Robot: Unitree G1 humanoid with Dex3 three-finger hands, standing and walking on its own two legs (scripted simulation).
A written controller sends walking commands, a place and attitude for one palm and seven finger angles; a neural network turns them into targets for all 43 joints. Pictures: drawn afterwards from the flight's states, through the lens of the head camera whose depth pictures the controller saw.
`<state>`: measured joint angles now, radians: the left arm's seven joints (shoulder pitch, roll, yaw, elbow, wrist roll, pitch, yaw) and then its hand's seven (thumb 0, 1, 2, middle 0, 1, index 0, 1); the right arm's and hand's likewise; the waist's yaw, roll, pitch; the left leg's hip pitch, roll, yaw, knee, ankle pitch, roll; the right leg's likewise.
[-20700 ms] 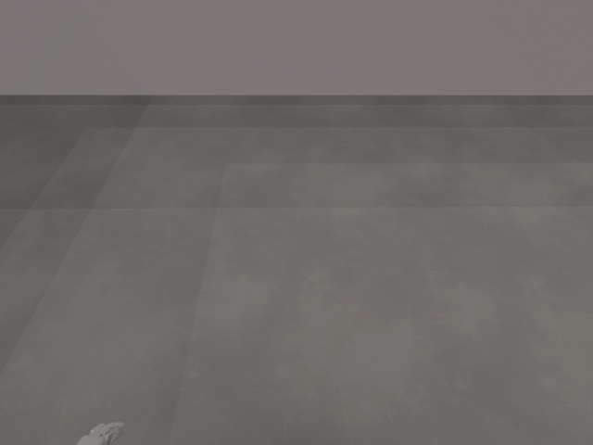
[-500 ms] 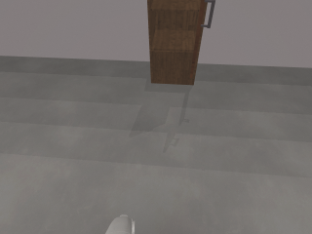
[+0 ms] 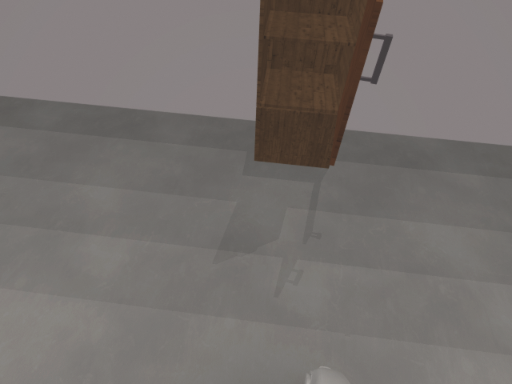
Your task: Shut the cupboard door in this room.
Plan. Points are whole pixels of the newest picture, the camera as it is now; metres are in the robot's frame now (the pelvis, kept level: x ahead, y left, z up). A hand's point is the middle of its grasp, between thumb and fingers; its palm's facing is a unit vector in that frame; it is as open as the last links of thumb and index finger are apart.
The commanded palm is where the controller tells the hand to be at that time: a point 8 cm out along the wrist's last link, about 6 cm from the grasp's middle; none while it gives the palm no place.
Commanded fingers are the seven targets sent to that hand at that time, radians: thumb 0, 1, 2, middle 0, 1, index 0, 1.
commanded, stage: turn or walk to find it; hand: left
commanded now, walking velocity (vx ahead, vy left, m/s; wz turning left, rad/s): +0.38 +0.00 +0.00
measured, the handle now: (374, 59) +1.03 -0.30 +0.05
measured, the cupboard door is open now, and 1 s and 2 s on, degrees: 82 82 82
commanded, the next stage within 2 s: stand and wait in 0.20 s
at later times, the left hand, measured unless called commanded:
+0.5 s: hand (200, 344) +0.23 +0.12 -0.17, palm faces +0.04 -0.97 -0.23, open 7.1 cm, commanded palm none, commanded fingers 0.00 0.90 0.90 -0.20 -0.30 -0.20 -0.30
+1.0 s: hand (201, 339) +0.24 +0.12 -0.18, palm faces +0.02 -0.99 -0.16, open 7.4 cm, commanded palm none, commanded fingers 0.00 0.90 0.90 -0.20 -0.30 -0.20 -0.30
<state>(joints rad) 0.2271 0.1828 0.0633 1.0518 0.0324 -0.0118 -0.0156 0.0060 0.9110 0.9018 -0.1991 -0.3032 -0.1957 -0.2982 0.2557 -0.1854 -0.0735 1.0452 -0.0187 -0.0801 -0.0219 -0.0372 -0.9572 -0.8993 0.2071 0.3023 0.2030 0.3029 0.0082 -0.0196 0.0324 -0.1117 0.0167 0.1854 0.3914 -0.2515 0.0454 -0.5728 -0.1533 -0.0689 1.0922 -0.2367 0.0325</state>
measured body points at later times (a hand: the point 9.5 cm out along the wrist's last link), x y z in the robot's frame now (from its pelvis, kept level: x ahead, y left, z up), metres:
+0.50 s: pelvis +0.18 -0.07 +0.00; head +0.21 -0.08 +0.44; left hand +0.22 +0.17 -0.15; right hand +0.22 -0.30 -0.17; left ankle +0.21 +0.07 -0.70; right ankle +0.20 -0.17 -0.74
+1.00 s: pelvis +0.25 -0.04 +0.00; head +0.25 -0.03 +0.45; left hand +0.24 +0.18 -0.17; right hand +0.30 -0.27 -0.16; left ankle +0.25 +0.06 -0.74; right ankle +0.20 -0.17 -0.74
